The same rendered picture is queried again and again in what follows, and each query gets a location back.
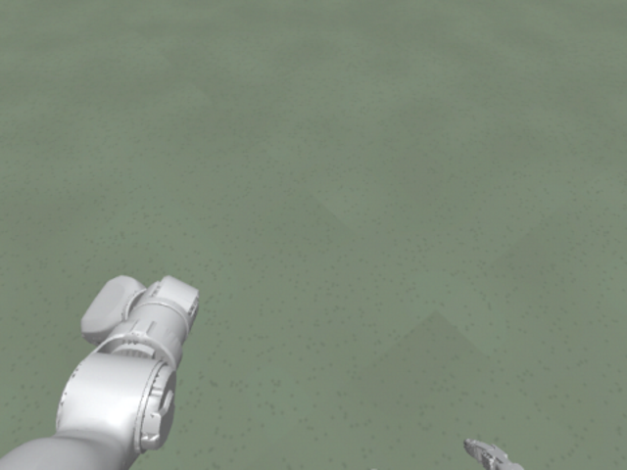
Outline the left robot hand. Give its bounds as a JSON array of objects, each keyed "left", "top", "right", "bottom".
[{"left": 80, "top": 275, "right": 146, "bottom": 347}]

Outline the left robot arm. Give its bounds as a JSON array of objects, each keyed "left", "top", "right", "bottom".
[{"left": 0, "top": 275, "right": 200, "bottom": 470}]

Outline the right robot hand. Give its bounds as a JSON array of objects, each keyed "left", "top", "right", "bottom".
[{"left": 463, "top": 439, "right": 524, "bottom": 470}]

